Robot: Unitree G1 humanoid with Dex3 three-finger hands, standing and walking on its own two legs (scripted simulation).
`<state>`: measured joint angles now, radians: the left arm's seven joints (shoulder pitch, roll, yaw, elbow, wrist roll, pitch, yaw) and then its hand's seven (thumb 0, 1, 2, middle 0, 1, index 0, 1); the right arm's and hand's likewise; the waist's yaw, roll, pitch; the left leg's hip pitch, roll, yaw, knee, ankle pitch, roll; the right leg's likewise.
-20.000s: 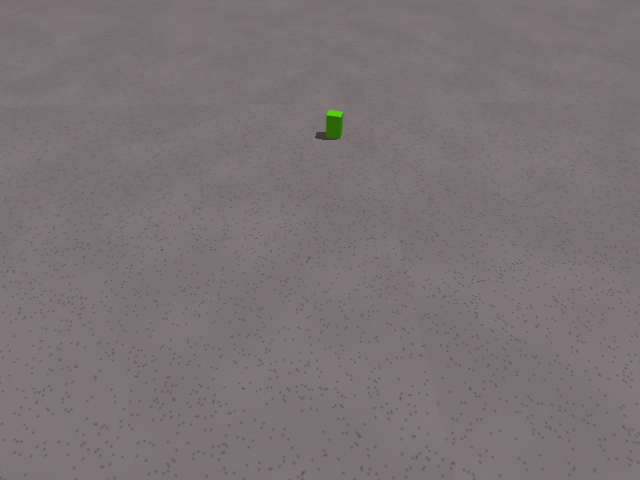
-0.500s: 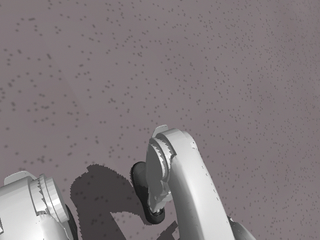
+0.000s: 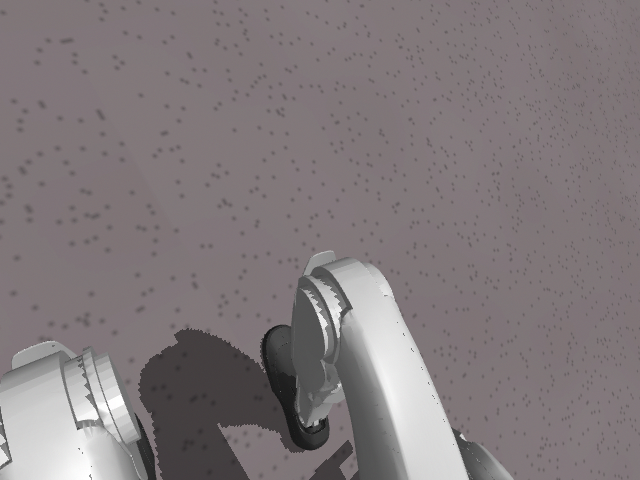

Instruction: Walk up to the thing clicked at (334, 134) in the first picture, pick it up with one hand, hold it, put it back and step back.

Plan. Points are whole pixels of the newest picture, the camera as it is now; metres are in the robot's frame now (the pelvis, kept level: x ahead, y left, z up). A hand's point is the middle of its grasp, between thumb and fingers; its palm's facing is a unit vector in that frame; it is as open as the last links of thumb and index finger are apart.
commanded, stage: settle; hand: left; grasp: from the side
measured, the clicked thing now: out of the picture +0.50 +0.31 -0.24
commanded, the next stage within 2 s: lift in 0.82 s
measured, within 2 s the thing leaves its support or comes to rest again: leaves its support in 0.30 s
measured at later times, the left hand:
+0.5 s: hand out of the picture +0.50 +0.34 -0.15, palm faces -0.42 -0.03 -0.91, open 9.5 cm
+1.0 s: hand out of the picture +0.49 +0.33 -0.07, palm faces -0.46 -0.03 -0.89, open 9.5 cm
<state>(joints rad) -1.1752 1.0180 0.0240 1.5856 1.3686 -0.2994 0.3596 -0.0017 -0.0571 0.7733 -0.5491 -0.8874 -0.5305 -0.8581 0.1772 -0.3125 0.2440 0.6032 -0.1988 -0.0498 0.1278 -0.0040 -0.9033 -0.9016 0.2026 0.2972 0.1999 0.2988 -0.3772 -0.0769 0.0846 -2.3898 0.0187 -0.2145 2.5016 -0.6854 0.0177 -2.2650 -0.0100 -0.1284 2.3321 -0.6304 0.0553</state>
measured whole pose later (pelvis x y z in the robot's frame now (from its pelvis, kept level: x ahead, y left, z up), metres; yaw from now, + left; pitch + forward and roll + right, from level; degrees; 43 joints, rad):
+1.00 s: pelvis -0.01 +0.00 +0.05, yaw +4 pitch +35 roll -11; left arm -1.10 0.88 -0.01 1.26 1.25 -0.25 0.08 0.00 -0.02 0.69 -0.66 -0.83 -0.67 -0.80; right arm 0.22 -0.30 0.13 0.58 -0.10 0.10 0.09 0.00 -0.93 -0.91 0.20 0.30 0.20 0.30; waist -0.30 0.01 -0.04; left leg -2.30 0.01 -0.13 2.31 -0.64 0.03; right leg -2.20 -0.04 -0.08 2.18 -0.61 0.05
